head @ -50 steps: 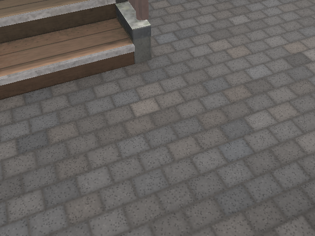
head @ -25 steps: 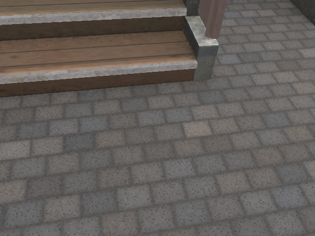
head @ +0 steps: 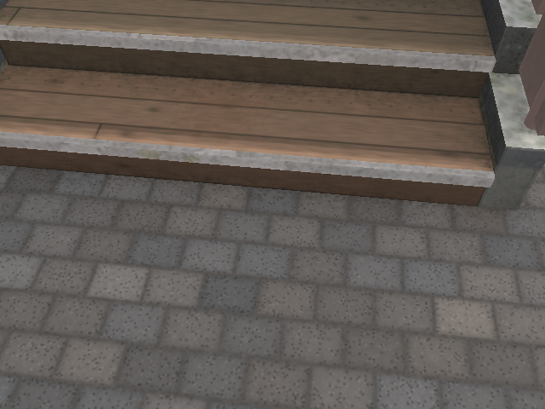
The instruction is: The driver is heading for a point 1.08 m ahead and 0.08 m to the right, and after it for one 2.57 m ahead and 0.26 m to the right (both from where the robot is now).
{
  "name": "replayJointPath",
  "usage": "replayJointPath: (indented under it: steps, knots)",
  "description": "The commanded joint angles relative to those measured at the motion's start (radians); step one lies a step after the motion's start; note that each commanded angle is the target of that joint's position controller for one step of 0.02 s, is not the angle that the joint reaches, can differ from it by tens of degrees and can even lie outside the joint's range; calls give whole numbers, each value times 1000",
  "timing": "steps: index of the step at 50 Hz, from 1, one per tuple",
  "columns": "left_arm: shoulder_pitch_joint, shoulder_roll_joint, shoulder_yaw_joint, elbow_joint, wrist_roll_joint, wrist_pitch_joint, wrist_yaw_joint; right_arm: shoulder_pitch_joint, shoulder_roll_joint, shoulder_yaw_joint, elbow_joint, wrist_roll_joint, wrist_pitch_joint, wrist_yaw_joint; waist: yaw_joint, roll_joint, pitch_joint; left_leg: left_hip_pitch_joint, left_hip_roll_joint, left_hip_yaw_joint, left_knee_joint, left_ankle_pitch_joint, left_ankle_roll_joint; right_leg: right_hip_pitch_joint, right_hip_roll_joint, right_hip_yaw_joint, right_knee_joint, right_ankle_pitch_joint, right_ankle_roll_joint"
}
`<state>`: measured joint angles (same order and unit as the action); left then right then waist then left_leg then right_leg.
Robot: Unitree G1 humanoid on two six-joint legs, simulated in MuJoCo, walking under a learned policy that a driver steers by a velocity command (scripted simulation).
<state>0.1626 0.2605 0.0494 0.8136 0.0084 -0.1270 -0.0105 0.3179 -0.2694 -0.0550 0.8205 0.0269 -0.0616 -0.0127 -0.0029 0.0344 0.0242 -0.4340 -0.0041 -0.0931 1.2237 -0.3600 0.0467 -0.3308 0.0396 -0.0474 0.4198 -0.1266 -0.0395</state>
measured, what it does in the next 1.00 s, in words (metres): walks ahead: left foot, then right foot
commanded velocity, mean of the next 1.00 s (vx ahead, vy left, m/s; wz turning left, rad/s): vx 0.50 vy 0.00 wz -0.15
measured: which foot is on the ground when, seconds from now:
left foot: up 0.00-0.34, down 0.36-0.90, up 0.92-1.00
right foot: down 0.00-0.36, up 0.38-0.86, down 0.88-1.00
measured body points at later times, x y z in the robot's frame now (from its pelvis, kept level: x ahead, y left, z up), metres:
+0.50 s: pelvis +0.26 +0.08 +0.00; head +0.29 +0.09 +0.45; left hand +0.32 +0.35 -0.13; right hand +0.40 -0.18 -0.10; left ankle +0.30 +0.16 -0.74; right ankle +0.21 -0.08 -0.64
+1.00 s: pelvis +0.52 +0.02 -0.01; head +0.56 +0.01 +0.44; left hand +0.70 +0.26 -0.12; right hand +0.51 -0.24 -0.14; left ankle +0.44 +0.18 -0.64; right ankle +0.56 -0.03 -0.74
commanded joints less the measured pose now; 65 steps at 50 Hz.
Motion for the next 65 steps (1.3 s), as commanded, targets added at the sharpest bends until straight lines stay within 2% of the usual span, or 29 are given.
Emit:
replayJointPath:
  steps: [1,5,9,12,14,16,17,18,19,20,21,22,24,27,32,33,37,41,43,44,45,46,47,48,49,50,54,63,65]
  knots:
    - [50,74,18,-8,1,-12,-10,44,-23,-8,-66,1,-5,4,-9,-102,-43,-167,106,-26,-36,47,4,155,-266,295,-268,-4,-188]
    - [83,137,34,24,-14,-15,-9,-79,-15,8,-122,-24,-9,8,1,-76,-9,-226,143,10,-263,175,-14,152,-280,208,-317,100,-217]
    - [126,170,37,42,-27,5,-5,-216,-17,19,-156,-16,-25,25,47,-88,6,-153,110,73,-507,343,-23,150,-238,105,-298,126,-173]
    - [188,185,35,69,-38,19,-6,-300,-37,17,-192,-5,-27,35,75,-105,19,-136,91,87,-600,334,-16,215,-270,114,-266,86,-154]
    - [199,195,37,81,-41,32,-5,-320,-56,12,-210,-4,-31,43,66,-115,23,-117,76,96,-649,276,8,267,-300,127,-229,83,-137]
    - [180,202,35,83,-42,44,-2,-226,-88,-8,-189,-11,-34,44,-5,-116,-23,46,31,136,-715,252,39,271,-284,98,-103,244,-105]
    - [185,176,24,82,-35,47,0,-78,-135,-35,-143,-15,-33,37,-69,-90,-109,245,13,141,-729,247,67,228,-231,48,83,360,-77]
    - [179,123,0,51,-10,43,4,117,-225,-64,-111,-25,-28,24,-143,42,-255,530,209,-87,-731,260,136,35,-167,-18,423,163,-28]
    - [278,6,-34,30,-13,19,-1,159,-309,-77,-101,-30,-23,27,-80,303,-345,793,407,-549,-867,106,291,-347,-3,9,750,-399,21]
    - [238,119,-8,47,-40,2,-5,160,-203,-53,-103,-24,-28,31,-111,177,-319,756,408,-604,-925,22,279,-461,-50,138,881,-434,6]
    - [164,157,5,24,-61,-3,-8,90,-156,-37,-113,-23,-34,31,-94,126,-200,645,380,-447,-927,82,234,-501,-95,141,891,-339,-14]
    - [128,146,5,23,-54,3,-2,12,-122,-26,-124,-24,-36,34,-62,55,-149,523,335,-320,-946,172,204,-456,-139,128,850,-247,-11]
    - [129,119,12,28,-37,31,1,-70,-71,-15,-123,-33,-47,40,-5,59,-80,359,271,-158,-1018,263,169,-358,-183,144,761,-143,0]
    - [137,75,12,28,-40,64,4,-63,-82,-25,-89,-42,-69,36,20,37,-42,297,254,-23,-1073,417,166,-341,-168,165,720,-58,16]
    - [26,60,16,-16,-31,67,-6,-40,-103,-31,-48,-45,-68,10,1,22,6,335,232,139,-1104,474,131,-401,-137,171,477,176,25]
    - [-18,33,2,-31,62,88,-34,10,-78,-17,-16,-51,-63,19,6,-1,51,267,204,208,-1109,489,102,-333,-115,33,428,190,24]
    - [-147,27,-9,-92,34,102,-77,77,-113,-27,18,-55,-61,9,-40,40,85,365,236,253,-1101,487,80,-297,-121,-19,264,202,-20]
    - [-132,61,3,-114,39,100,-64,87,-138,-34,42,-61,-33,-8,-22,59,36,566,278,295,-917,872,66,-246,-46,-83,180,-34,-91]
    - [14,96,24,-78,39,92,-48,102,-155,-35,55,-64,-14,-12,36,68,-66,583,267,322,-646,1043,51,-68,38,-107,120,-140,-143]
    - [190,129,42,-25,50,82,-35,94,-156,-32,43,-61,-7,-13,113,23,-169,453,238,339,-403,905,27,182,28,-51,62,-110,-182]
    - [302,256,81,-22,62,82,-23,131,-75,-8,-23,-31,-14,3,124,-187,-312,35,147,347,-23,474,-24,575,-261,387,73,-192,-315]
    - [272,284,90,-32,21,92,-21,61,-93,-15,-55,-44,-25,17,102,-230,-361,-232,-38,168,180,-189,-50,672,-396,824,-116,-152,-385]
    - [251,268,87,-23,8,101,-17,-53,-114,-16,-77,-50,-33,25,119,-122,-232,-338,33,56,184,-99,-33,609,-356,666,-133,-122,-346]
    - [199,214,75,-17,-3,103,-6,-64,-95,-5,-79,-44,-45,29,79,-62,-110,-316,86,55,74,8,-30,455,-331,541,-152,-69,-306]
    - [155,171,64,-22,-2,100,-1,-73,-92,-3,-70,-52,-46,27,42,2,-42,-250,112,58,-32,48,-32,329,-284,469,-188,-18,-266]
    - [126,141,52,-17,-7,97,6,-62,-87,-1,-65,-71,-32,27,12,-10,-15,-187,125,55,-92,67,-45,251,-241,407,-215,34,-245]
    - [150,135,41,15,-13,63,-5,-11,-69,2,-36,-95,12,42,-20,-52,-19,-128,126,90,-192,145,-76,188,-177,266,-248,280,-218]
    - [264,118,23,79,4,46,1,-319,-46,16,-104,-62,2,52,81,-113,34,-155,76,149,-587,414,-58,296,-139,173,-238,389,-126]
    - [271,104,19,84,19,37,4,-272,-27,24,-83,-57,0,44,61,-157,8,-74,46,157,-566,360,-30,313,-185,183,-178,494,-136]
